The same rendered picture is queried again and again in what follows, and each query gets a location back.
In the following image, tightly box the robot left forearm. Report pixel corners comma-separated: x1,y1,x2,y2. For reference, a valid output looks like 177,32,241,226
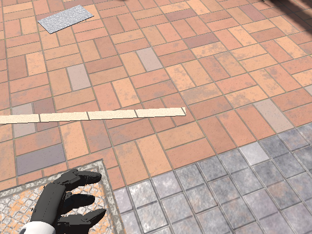
19,221,56,234

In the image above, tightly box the robot left hand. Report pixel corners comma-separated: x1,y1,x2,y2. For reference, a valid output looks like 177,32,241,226
29,169,106,234

